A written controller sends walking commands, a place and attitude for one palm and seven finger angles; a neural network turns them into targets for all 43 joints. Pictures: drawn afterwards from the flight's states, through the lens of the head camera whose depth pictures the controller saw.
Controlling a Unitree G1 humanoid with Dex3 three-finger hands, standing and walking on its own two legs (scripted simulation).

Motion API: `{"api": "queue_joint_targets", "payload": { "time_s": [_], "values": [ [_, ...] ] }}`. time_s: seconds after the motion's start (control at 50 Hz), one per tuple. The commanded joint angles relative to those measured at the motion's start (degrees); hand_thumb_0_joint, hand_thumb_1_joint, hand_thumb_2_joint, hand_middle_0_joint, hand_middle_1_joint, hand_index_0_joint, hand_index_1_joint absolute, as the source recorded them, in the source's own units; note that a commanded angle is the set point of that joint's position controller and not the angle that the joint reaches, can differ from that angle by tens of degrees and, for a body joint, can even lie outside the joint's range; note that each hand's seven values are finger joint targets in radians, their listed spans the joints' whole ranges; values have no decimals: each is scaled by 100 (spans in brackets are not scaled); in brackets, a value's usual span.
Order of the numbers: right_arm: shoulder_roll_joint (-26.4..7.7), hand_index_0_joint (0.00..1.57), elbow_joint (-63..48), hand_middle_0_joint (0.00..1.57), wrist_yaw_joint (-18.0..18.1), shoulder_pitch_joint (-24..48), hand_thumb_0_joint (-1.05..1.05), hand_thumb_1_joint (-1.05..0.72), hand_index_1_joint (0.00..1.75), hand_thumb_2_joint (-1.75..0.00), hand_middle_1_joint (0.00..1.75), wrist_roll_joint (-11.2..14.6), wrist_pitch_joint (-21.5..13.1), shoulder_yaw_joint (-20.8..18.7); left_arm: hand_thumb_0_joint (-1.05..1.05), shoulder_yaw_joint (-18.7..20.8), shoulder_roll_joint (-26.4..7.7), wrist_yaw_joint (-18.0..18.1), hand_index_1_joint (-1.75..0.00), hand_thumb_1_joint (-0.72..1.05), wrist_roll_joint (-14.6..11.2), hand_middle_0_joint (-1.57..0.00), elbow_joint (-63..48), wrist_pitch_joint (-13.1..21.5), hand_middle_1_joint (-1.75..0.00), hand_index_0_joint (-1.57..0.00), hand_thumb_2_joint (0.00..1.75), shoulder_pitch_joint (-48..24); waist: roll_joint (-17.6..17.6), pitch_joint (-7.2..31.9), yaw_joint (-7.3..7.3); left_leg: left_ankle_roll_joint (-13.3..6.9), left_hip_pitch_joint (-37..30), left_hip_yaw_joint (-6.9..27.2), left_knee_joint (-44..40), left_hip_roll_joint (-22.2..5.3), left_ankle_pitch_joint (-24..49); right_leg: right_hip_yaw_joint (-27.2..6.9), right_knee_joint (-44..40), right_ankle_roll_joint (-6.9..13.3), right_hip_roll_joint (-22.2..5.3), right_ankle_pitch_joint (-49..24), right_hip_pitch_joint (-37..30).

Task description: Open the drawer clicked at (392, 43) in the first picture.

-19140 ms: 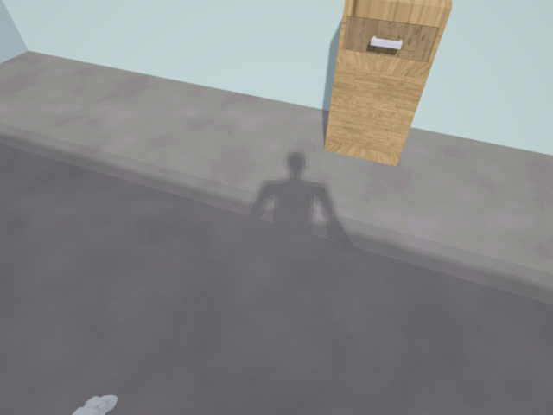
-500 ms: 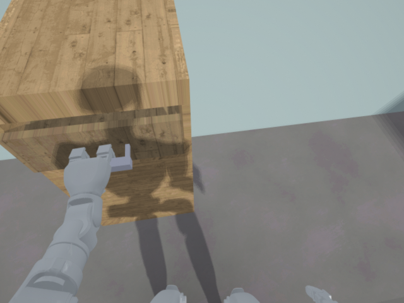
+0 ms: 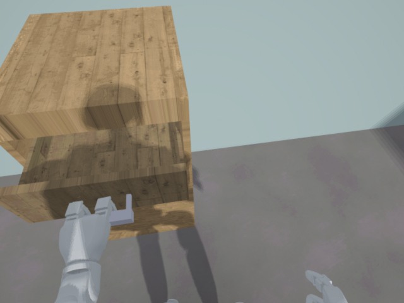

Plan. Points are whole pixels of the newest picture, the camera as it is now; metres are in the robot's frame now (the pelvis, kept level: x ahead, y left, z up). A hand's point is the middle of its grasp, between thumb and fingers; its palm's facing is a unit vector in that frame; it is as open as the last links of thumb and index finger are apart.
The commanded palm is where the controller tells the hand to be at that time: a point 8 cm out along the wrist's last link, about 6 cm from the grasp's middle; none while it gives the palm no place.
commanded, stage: pull the drawer open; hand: left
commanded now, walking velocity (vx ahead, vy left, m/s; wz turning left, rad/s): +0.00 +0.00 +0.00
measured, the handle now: (101, 211) +0.31 +0.23 -0.04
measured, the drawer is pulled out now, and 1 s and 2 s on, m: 0.14 0.30 0.30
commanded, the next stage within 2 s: open the thumb to release the handle in 0.72 s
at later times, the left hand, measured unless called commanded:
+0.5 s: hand (93, 296) +0.16 +0.21 -0.05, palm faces -0.07 -0.11 -0.99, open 6.1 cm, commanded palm +0.10 +0.22 +0.00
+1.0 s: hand out of the picture +0.10 +0.20 -0.06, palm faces -0.02 -0.09 -1.00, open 6.4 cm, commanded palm +0.07 +0.21 +0.00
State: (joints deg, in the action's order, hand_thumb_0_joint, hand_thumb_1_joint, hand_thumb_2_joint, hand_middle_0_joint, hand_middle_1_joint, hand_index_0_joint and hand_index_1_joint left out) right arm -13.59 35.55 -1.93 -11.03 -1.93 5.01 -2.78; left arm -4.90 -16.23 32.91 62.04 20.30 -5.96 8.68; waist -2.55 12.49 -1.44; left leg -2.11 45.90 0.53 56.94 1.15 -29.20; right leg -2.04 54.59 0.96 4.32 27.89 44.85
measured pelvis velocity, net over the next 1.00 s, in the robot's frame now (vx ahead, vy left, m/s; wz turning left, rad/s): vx -0.03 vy -0.04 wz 0.05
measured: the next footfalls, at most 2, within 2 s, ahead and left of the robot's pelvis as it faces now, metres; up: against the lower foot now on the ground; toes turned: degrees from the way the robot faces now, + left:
none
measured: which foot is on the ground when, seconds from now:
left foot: down 0.00-1.00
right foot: down 0.00-1.00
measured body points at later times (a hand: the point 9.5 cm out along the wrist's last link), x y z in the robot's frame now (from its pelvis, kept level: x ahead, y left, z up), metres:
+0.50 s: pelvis +0.00 -0.02 -0.01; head +0.04 -0.03 +0.44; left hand +0.15 +0.21 +0.00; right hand +0.21 -0.23 -0.10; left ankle -0.02 +0.09 -0.68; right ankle -0.02 -0.12 -0.68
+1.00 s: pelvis -0.03 -0.04 -0.04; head +0.03 -0.06 +0.40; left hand +0.09 +0.20 +0.00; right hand +0.21 -0.23 -0.14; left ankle -0.02 +0.09 -0.68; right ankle -0.02 -0.12 -0.68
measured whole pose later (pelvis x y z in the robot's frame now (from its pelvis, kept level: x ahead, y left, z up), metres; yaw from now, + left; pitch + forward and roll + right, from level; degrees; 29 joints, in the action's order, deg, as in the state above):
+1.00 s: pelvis -0.03 -0.04 -0.04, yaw +3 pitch +18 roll +1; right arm -12.5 30.3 -1.5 -5.1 -4.9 3.9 -1.2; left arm -1.6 -17.4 34.6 63.5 -1.5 7.7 35.3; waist -2.3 13.0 5.2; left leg 0.8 56.1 2.4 69.8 2.1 -32.0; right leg 0.8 70.7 3.9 3.6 33.0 55.9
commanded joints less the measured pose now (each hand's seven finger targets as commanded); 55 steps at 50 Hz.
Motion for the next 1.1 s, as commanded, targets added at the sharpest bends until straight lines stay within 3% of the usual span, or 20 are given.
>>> {"api": "queue_joint_targets", "payload": {
  "time_s": [0.0, 0.1, 0.22, 0.26, 0.32, 0.36, 0.56, 0.58, 0.66, 0.68, 0.78, 0.8, 0.82, 0.84, 0.88, 0.9, 0.96, 0.98, 1.04, 1.08],
  "values": [
    [-680, 20, -880, 20, 16, 407, 0, -90, 30, -90, 30, 14, -194, -220, 0, 478, -625, 288, -135, 90, -127, -40, -1127, -163, -135, -40, 90, 706, 130, 1238, 311, 65, -1347, 43, -552, -46, 2957, 360, -473, 200, -92, -2828, -892],
    [-615, 20, -1030, 20, 12, 648, 0, -90, 30, -90, 30, 2, -180, -146, 0, 406, -531, 314, -135, 90, -40, -40, -1353, -95, -135, -40, 90, 1110, 136, 949, 342, 76, -1253, 82, -533, -16, 2665, 366, -424, 227, -79, -2547, -724],
    [-537, 20, -1180, 20, 19, 840, 0, -90, 30, -90, 30, -32, -196, -87, 0, 436, -536, 363, -135, 90, 50, -40, -1656, 11, -135, -40, 90, 1553, 54, 979, 454, 76, -1208, 63, -444, 36, 2545, 294, -328, 259, -78, -2544, -758],
    [-516, 20, -1260, 20, 5, 940, 0, -90, 30, -90, 30, -37, -207, -40, 0, 567, -640, 376, -135, 90, 24, -40, -1815, 70, -135, -40, 90, 2053, 6, 1169, 585, 80, -1283, 42, -404, 58, 2721, 237, -262, 263, -99, -2768, -886],
    [-497, 20, -1312, 20, -24, 981, 0, -90, 30, -90, 30, -38, -217, -39, 0, 372, -459, 309, -135, 90, 1, -40, -1986, 145, -135, -40, 90, 2381, 165, 883, 525, 68, -1122, 54, -374, 57, 2568, 215, -277, 257, -101, -2745, -828],
    [-502, 20, -1372, 20, -29, 1038, 0, -90, 30, -90, 30, -47, -226, 11, 0, 562, -644, 298, -135, 90, -20, -40, -2112, 227, -135, -40, 90, 2715, 120, 1009, 638, 64, -1059, 33, -367, 87, 2475, 185, -225, 265, -110, -2728, -899],
    [-427, 20, -1515, 20, -66, 1130, 0, -90, 30, -90, 30, -144, -310, 44, 0, 938, -861, 269, -135, 90, -19, -40, -2609, 781, -135, -40, 90, 4060, 143, 961, 801, 49, -608, -12, -115, 148, 2060, -35, -25, 300, -154, -2736, -788],
    [-394, 20, -1554, 20, -82, 1104, 0, -90, 30, -90, 30, -151, -319, 36, 0, 737, -654, 240, -135, 90, -26, -40, -2632, 818, -135, -40, 90, 4297, 129, 794, 755, 38, -549, 0, -98, 141, 2039, 31, -14, 312, -145, -2680, -726],
    [-370, 20, -1551, 20, -81, 1187, 0, -90, 30, -90, 30, -213, -335, 28, 0, 1017, -826, 196, -135, 90, -78, -40, -2768, 1059, -135, -40, 90, 4576, 400, 793, 795, 32, -325, 1, 64, 173, 1761, -105, 31, 294, -180, -2538, -551],
    [-352, 20, -1572, 20, -76, 1197, 0, -90, 30, -90, 30, -206, -330, 11, 0, 919, -713, 184, -135, 90, -53, -40, -2780, 1101, -135, -40, 90, 4635, 364, 550, 752, 19, -182, 16, 64, 171, 1605, -74, 18, 308, -173, -2372, -473],
    [-276, 20, -1605, 20, -60, 1245, 0, -90, 30, -90, 30, -249, -358, -11, 0, 1115, -797, 166, -135, 90, -85, -40, -2987, 1341, -135, -40, 90, 5013, 390, 679, 838, 3, -25, 2, 245, 196, 1371, -133, 74, 308, -227, -2077, -327],
    [-491, 20, -1493, 20, -40, 1242, 0, -90, 30, -90, 30, -319, -306, -11, 0, 899, -969, 259, -135, 90, 78, -40, -3224, 1333, -135, -40, 90, 2757, 625, 574, 277, 10, 55, 106, 566, 191, 1048, -369, 127, 255, -291, -1539, 621],
    [-398, 20, -1480, 20, 30, 1129, 0, -90, 30, -90, 30, -313, -362, -90, 0, 1102, -906, 348, -134, 83, 149, -40, -3134, 1399, -134, -40, 87, 2864, 274, 698, 506, -17, 167, 36, 558, 167, 854, -64, 185, 220, -284, -1162, 446],
    [-407, 20, -1467, 20, 69, 1160, 0, -90, 30, -90, 30, -307, -379, -59, 0, 1156, -977, 394, -134, 76, 171, -39, -3012, 1387, -134, -39, 84, 2840, 275, 574, 475, -19, 168, 67, 542, 173, 816, -54, 147, 261, -251, -1020, 570],
    [-390, 20, -1487, 20, 68, 1104, 0, -90, 30, -90, 30, -285, -416, -78, 0, 1120, -845, 392, -132, 62, 81, -38, -2814, 1324, -132, -38, 78, 3292, 191, 774, 592, -3, 94, 12, 577, 186, 806, -69, 137, 271, -255, -958, 481],
    [-411, 20, -1485, 20, 65, 1109, 0, -90, 30, -90, 30, -291, -395, -74, 0, 1169, -952, 393, -131, 55, 22, -38, -2923, 1267, -131, -38, 75, 3154, 407, 1032, 588, 19, 37, 29, 608, 204, 878, -204, 157, 261, -268, -1059, 432],
    [-405, 20, -1489, 20, 137, 1117, 0, -90, 30, -90, 30, -229, -335, -57, 0, 1238, -1061, 415, -129, 34, -83, -36, -3013, 1042, -129, -36, 66, 3039, 399, 1289, 608, 21, 33, -8, 545, 244, 928, -267, 105, 222, -299, -1274, 58],
    [-391, 20, -1509, 20, 167, 1101, 0, -90, 30, -90, 30, -191, -323, -63, 0, 1014, -876, 382, -128, 27, -111, -35, -2969, 960, -128, -35, 63, 3057, 405, 1080, 537, -9, 121, -12, 496, 215, 873, -156, 37, 199, -298, -1320, -53],
    [-393, 20, -1491, 20, 266, 1206, 0, -90, 30, -90, 30, -116, -248, -11, 0, 1187, -1087, 346, -126, 6, -166, -34, -2801, 774, -126, -34, 54, 2861, 688, 881, 549, -32, 332, -26, 384, 210, 680, -293, -195, 162, -327, -1145, -329],
    [-372, 20, -1471, 20, 300, 1196, 0, -90, 30, -90, 30, -86, -249, 8, 0, 930, -926, 292, -124, -8, -165, -33, -2654, 703, -124, -33, 48, 2852, 698, 627, 519, -31, 407, -33, 337, 201, 547, -308, -319, 134, -365, -979, -341]
  ]
}}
